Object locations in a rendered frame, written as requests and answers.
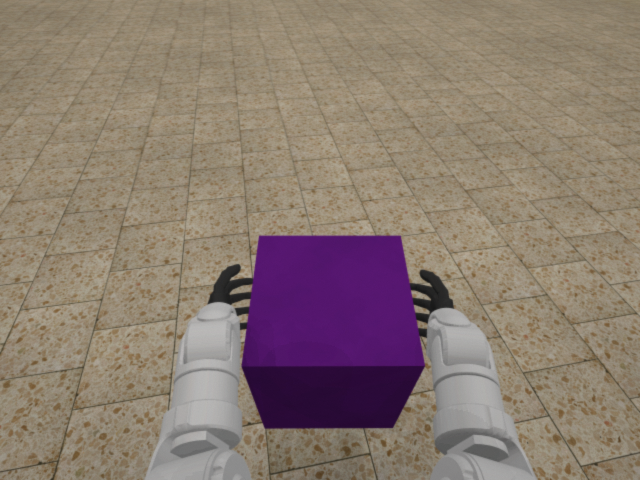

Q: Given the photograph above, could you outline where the carton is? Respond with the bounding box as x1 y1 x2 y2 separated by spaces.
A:
241 236 425 429

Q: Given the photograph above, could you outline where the left robot hand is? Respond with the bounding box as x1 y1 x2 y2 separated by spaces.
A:
207 264 253 330

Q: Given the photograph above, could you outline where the robot left upper arm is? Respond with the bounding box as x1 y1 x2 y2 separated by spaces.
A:
146 448 252 480

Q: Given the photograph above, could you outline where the robot left forearm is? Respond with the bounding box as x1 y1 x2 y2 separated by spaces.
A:
144 302 242 480

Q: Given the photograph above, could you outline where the robot right forearm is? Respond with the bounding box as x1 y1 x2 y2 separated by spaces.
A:
426 308 537 480

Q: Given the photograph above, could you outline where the right robot hand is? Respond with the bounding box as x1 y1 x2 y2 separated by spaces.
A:
410 270 454 338

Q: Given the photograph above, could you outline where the robot right upper arm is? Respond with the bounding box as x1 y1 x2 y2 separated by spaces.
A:
430 451 535 480

